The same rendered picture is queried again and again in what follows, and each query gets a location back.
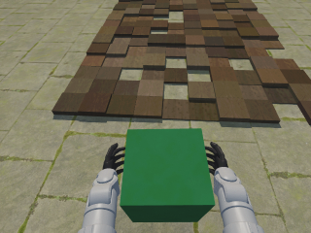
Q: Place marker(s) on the carton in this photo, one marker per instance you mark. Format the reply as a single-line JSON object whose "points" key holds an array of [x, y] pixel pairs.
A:
{"points": [[166, 176]]}

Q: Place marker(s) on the left robot hand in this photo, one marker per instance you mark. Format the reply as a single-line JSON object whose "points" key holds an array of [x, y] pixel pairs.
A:
{"points": [[110, 158]]}

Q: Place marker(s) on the right robot hand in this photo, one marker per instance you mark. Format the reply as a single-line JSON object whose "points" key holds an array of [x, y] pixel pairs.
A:
{"points": [[218, 156]]}

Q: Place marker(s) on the robot right forearm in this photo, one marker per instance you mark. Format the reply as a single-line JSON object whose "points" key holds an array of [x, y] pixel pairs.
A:
{"points": [[235, 206]]}

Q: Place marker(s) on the robot left forearm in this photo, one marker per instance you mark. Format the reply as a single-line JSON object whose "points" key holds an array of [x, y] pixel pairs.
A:
{"points": [[101, 204]]}

